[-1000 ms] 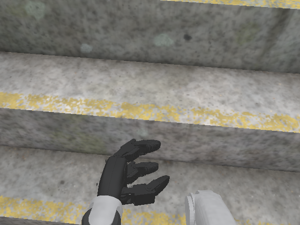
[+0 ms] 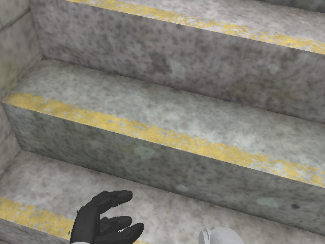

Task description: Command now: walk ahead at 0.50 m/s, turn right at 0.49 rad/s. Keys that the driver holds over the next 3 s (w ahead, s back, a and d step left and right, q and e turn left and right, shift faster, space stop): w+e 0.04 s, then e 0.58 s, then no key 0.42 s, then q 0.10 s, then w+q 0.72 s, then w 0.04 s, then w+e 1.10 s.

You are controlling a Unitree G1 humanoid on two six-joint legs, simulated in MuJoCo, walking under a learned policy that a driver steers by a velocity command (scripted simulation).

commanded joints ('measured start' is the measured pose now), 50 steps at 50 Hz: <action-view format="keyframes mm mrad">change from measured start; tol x64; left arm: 1 105 3 -16 20 -26 0 9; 50 459 187 73 174 18 -1 -31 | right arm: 1 -47 -173 -13 -66 51 15 -34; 50 -408 -159 -26 -435 -37 164 -79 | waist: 1 109 94 -19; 50 120 186 1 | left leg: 1 -120 155 81 -63 1202 213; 3 -101 194 -11 279 1916 250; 9 -833 -149 -496 1928 180 76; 27 -362 -231 -124 461 -350 31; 30 -224 270 -1015 110 -408 342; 50 -620 46 -470 845 -33 180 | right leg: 1 456 48 -205 -364 -256 -47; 9 682 -119 1003 -1551 -870 -95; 27 664 -13 536 -1458 -385 -32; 32 371 73 221 -81 -55 199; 45 499 56 261 -441 284 134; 50 972 -65 -29 -1591 594 52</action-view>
